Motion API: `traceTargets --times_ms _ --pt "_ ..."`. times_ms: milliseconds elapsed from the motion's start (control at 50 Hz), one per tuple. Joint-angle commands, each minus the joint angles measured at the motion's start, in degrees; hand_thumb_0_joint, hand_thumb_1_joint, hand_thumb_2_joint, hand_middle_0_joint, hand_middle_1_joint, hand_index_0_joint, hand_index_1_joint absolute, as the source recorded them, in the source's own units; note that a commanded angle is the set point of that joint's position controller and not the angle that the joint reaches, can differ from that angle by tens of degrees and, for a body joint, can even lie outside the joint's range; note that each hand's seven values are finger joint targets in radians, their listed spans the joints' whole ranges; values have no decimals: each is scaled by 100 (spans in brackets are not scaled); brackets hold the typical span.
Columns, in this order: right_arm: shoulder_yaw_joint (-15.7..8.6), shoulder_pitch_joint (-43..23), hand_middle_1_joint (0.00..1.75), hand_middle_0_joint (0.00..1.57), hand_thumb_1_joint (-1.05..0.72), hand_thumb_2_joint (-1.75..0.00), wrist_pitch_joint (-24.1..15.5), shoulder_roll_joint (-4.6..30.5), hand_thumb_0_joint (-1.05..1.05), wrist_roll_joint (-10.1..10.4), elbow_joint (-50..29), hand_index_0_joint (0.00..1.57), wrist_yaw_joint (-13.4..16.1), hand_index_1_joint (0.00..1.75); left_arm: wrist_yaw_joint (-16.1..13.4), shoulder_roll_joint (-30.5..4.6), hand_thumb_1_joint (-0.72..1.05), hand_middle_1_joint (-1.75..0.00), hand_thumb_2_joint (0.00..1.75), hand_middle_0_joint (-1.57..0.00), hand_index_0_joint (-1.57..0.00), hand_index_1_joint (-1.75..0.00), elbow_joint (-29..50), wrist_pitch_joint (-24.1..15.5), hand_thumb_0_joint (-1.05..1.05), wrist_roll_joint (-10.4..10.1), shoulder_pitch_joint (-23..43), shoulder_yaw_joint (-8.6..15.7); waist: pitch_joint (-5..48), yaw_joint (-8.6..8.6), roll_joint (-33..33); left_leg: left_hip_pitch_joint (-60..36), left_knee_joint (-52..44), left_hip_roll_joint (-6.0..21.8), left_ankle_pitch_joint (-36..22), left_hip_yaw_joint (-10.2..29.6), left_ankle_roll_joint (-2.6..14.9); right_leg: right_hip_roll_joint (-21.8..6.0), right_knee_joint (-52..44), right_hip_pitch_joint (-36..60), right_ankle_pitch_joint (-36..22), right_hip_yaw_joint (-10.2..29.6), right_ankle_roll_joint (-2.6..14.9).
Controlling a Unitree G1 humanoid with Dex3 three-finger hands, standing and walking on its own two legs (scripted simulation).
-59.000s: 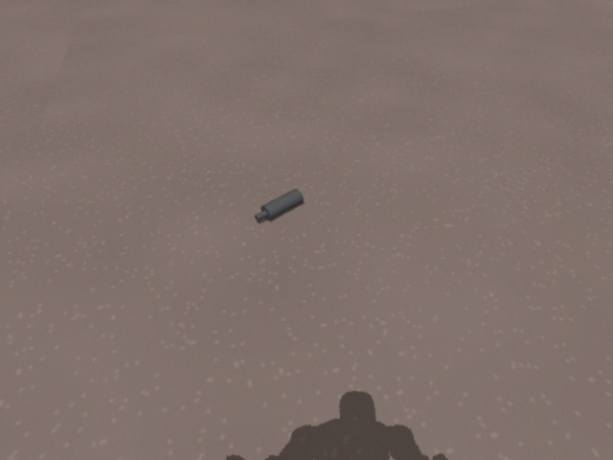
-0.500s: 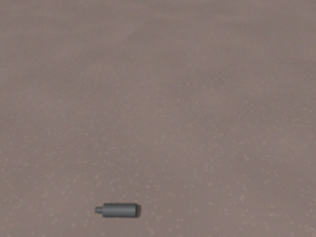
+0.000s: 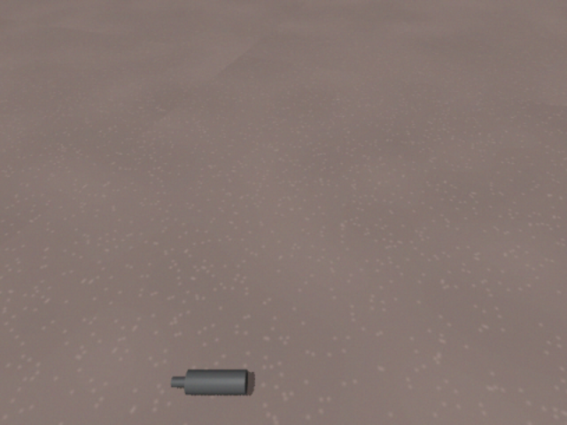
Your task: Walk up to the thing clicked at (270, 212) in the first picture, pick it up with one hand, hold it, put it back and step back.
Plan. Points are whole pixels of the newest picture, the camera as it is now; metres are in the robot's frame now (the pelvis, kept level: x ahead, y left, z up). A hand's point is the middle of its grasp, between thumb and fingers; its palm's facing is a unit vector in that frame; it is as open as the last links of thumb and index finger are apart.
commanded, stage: stand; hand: left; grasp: from above
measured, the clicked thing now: (209, 382) +0.47 +0.28 -0.74
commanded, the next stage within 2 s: step back in 0.78 s
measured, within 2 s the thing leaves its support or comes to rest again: neither
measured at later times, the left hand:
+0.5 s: hand out of the picture +0.07 +0.24 -0.16, palm faces +0.00 -0.94 -0.34, open 7.4 cm
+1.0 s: hand out of the picture +0.08 +0.28 -0.17, palm faces +0.00 -0.93 -0.37, open 7.4 cm
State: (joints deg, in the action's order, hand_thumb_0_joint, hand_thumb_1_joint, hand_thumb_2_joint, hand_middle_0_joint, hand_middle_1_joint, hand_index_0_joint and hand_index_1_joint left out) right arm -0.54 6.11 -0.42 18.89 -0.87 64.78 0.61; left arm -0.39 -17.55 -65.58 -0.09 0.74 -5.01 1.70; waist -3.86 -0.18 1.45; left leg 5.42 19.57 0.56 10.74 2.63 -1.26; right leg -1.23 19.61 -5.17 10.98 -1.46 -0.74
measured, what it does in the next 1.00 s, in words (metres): stands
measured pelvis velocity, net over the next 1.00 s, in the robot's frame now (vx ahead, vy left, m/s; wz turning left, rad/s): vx -0.03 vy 0.01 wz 0.01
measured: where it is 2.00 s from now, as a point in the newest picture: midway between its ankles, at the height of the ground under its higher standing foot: outside the picture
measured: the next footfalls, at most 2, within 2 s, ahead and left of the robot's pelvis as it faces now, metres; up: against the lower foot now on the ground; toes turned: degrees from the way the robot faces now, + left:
right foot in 1.52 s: -0.09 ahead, -0.07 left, +0.00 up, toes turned -2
left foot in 1.90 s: -0.20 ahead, +0.18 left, +0.00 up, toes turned -4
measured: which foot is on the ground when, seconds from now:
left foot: down 0.00-1.00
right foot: down 0.00-1.00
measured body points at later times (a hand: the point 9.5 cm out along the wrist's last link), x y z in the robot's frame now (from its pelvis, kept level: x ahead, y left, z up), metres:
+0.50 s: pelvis +0.00 -0.01 +0.00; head +0.01 -0.01 +0.45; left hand +0.07 +0.29 -0.13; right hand +0.07 -0.30 -0.14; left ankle +0.00 +0.13 -0.75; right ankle +0.00 -0.13 -0.75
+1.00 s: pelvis -0.03 +0.01 -0.01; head +0.03 +0.01 +0.43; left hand +0.08 +0.32 -0.14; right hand +0.06 -0.31 -0.14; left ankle -0.03 +0.13 -0.72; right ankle +0.00 -0.12 -0.75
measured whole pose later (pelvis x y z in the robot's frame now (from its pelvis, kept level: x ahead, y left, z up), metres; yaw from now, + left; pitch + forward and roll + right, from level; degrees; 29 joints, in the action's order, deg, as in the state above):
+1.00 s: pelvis -0.03 +0.01 -0.01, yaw +1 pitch -2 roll +0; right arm -2.7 4.6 2.5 23.0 0.3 58.2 -0.9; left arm -0.4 -20.4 -57.6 1.3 1.0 -3.0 3.9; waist -10.1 0.8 0.2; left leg 19.0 44.8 -2.4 25.1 2.4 1.7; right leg -2.8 30.0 -14.9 13.4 -1.3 -0.4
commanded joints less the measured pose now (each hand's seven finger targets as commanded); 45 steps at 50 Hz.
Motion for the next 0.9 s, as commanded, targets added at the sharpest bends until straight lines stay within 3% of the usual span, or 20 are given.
traceTargets --times_ms 0,260,340,500,740,760,800,820,840,860,880 --pt "-200 -178 30 20 -90 -90 -102 1103 0 -14 -270 20 86 30 -92 -1218 90 -30 90 -20 -20 -30 296 -105 0 18 109 215 435 -43 -177 64 -292 603 -1074 383 217 -592 -300 142 -847 404 111" --pt "-205 -238 30 20 -90 -90 -90 1130 0 -15 -294 20 42 30 -69 -1304 90 -30 90 -20 -20 -30 336 -144 0 13 167 207 417 -11 -107 113 -350 601 -704 376 219 -617 -406 119 -550 472 146" --pt "-201 -230 30 20 -90 -90 -90 1147 0 4 -272 20 33 30 -49 -1290 90 -30 90 -20 -20 -30 325 -134 0 16 100 192 288 -29 -89 167 -410 570 -390 405 181 -574 -456 -36 -183 462 138" --pt "-190 -149 30 20 -90 -90 -108 1211 0 -4 -278 20 45 30 -59 -1328 90 -30 90 -20 -20 -30 375 -161 0 -10 101 192 638 -2 -120 -6 -261 631 -1133 358 227 -650 -308 226 -1058 482 161" --pt "-164 -124 30 20 -90 -90 -85 1181 0 -2 -278 20 24 30 -39 -1349 90 -30 90 -20 -20 -30 346 -144 0 -10 26 168 314 -3 -198 133 -381 592 -565 392 200 -605 -420 -6 -429 471 166" --pt "-285 -326 30 20 -90 -90 10 1525 0 46 -366 20 -11 30 -78 -1786 90 -30 90 -20 -20 -30 435 -97 0 -99 69 448 -275 8 -283 699 288 466 -1444 410 317 -585 4 -411 -1502 595 231" --pt "-279 -200 30 20 -90 -90 53 1365 0 116 -511 20 -27 30 -109 -1766 90 -30 90 -20 -20 -30 608 -76 0 -120 -37 486 93 22 -389 626 870 269 -1495 160 311 -775 111 -271 -2084 662 461" --pt "-287 -145 30 20 -90 -90 63 1308 0 132 -576 20 -26 30 -118 -1793 90 -30 90 -20 -20 -30 691 -78 0 -110 -47 514 399 37 -473 552 1207 173 -1533 48 292 -939 166 -145 -2476 751 656" --pt "-301 -28 30 20 -90 -90 98 1280 0 136 -611 20 -24 30 -120 -1833 90 -30 90 -20 -20 -30 792 -64 0 -108 43 547 581 76 -613 662 1539 40 -1324 -32 259 -1124 184 -100 -2619 915 844" --pt "-326 33 30 20 -90 -90 136 1249 0 126 -664 20 -31 30 -121 -1848 90 -30 90 -20 -20 -30 926 -42 0 -89 164 567 647 100 -778 756 1912 -138 -602 -152 226 -1368 131 -192 -2591 1074 1057" --pt "-372 100 30 20 -90 -90 188 1272 0 109 -721 20 -37 30 -132 -1889 90 -30 90 -20 -20 -30 1078 -25 0 -40 342 572 730 122 -1066 865 2440 -283 673 -129 252 -1685 94 -300 -2572 1335 1298"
